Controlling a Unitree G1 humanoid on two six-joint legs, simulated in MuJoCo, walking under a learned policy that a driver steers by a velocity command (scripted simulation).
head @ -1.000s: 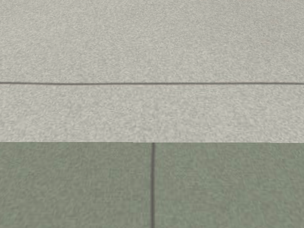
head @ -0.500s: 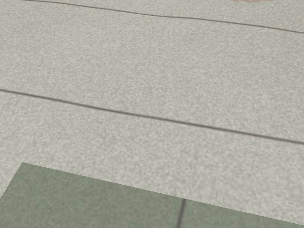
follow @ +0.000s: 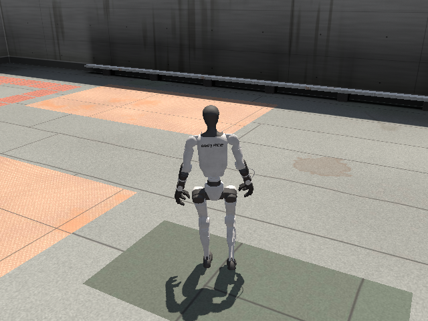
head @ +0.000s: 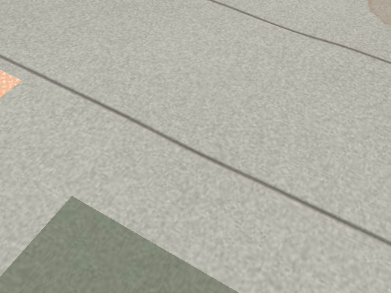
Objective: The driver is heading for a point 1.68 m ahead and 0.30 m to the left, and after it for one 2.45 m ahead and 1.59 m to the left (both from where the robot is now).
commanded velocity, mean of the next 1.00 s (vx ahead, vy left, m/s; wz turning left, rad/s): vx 0.02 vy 0.00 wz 0.45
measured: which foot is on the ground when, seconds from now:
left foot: down 0.00-0.42, up 0.44-0.84, down 0.86-1.00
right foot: up 0.00-0.40, down 0.42-0.86, up 0.88-1.00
